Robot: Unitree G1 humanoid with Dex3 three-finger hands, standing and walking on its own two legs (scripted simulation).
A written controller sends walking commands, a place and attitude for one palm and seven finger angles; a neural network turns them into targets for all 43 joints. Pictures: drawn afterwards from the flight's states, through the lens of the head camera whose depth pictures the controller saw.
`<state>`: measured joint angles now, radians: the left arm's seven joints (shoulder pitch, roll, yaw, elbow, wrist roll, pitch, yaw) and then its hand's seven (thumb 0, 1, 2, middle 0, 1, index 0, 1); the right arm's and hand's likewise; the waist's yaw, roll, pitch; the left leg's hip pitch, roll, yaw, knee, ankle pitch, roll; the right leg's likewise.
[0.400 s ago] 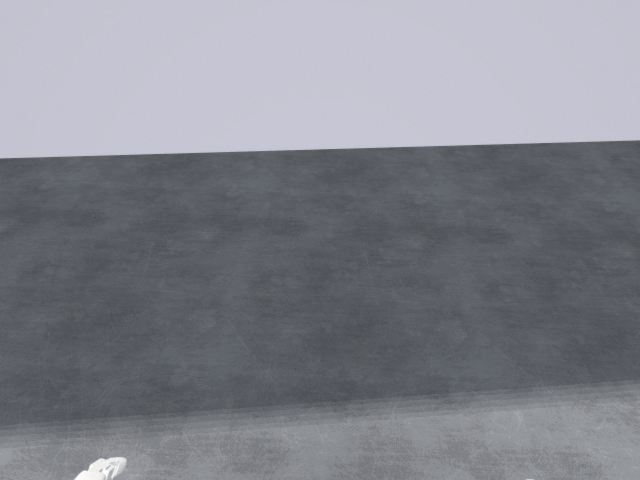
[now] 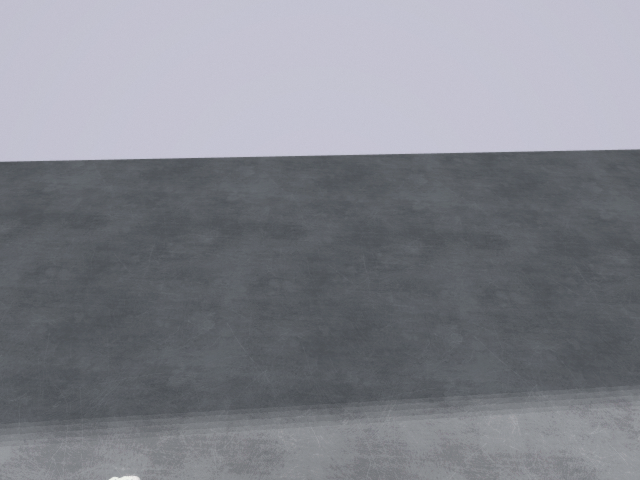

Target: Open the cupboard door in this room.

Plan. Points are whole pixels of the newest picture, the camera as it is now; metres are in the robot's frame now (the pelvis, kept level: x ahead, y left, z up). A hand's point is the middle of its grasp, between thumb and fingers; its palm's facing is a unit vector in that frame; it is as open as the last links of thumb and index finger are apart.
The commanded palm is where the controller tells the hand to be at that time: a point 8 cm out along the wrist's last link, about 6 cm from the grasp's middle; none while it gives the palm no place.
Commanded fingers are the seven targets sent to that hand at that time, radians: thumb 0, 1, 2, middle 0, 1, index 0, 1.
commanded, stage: stand and wait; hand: left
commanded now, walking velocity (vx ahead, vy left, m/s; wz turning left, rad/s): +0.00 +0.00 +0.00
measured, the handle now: out of the picture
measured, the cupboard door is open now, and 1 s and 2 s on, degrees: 0 0 0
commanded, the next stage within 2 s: turn or walk to find it in 0.50 s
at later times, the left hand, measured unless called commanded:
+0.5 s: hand out of the picture +0.06 +0.24 -0.15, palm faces -0.03 -0.94 -0.34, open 7.4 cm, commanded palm none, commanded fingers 0.00 0.90 0.90 -0.20 -0.30 -0.20 -0.30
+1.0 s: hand out of the picture +0.01 +0.21 -0.18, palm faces +0.13 -0.96 -0.25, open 7.4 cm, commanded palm none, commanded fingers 0.00 0.90 0.90 -0.20 -0.30 -0.20 -0.30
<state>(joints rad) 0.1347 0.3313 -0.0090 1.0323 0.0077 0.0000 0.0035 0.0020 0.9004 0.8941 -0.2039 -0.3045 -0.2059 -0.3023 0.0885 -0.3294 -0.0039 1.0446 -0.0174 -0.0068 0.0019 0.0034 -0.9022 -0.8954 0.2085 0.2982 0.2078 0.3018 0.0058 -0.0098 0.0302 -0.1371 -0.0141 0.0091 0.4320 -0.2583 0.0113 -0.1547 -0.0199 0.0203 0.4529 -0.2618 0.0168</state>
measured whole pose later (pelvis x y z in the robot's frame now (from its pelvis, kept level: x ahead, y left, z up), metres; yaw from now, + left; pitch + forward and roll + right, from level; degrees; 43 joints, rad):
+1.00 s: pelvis -0.04 +0.00 -0.01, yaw +8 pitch +0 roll +0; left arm 0.17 0.24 0.03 0.96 0.00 0.05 0.03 0.00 0.90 0.89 -0.20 -0.30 -0.20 -0.30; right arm 0.23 -0.18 -0.02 0.98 -0.02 0.03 0.00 0.00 -0.90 -0.90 0.21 0.30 0.21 0.30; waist -0.02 -0.02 0.08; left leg -0.32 -0.06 -0.11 0.55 -0.23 0.02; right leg -0.38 -0.01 -0.01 0.90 -0.51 0.04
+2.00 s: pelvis -0.08 -0.04 -0.01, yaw +35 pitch -1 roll +1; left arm 0.21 0.18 0.04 0.88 0.02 0.01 0.03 0.00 0.90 0.89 -0.20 -0.30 -0.20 -0.30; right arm 0.21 -0.24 -0.08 0.96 -0.02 0.08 0.02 0.00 -0.91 -0.90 0.21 0.30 0.21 0.30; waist -0.01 0.05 0.06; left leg -0.46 -0.04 -0.05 1.04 -0.43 -0.02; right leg -0.24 -0.05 -0.11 0.58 -0.32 -0.02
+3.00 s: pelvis -0.12 -0.06 +0.00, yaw +60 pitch -2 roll +1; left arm 0.21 0.17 0.03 0.92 0.02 0.01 0.03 0.00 0.90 0.89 -0.20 -0.30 -0.20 -0.30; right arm 0.24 -0.25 -0.09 0.99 -0.02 0.09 0.02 0.00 -0.91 -0.90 0.20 0.30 0.20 0.30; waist -0.03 0.02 0.06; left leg -0.46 0.01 -0.01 1.09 -0.39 -0.05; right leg -0.19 -0.08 -0.15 0.51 -0.29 -0.01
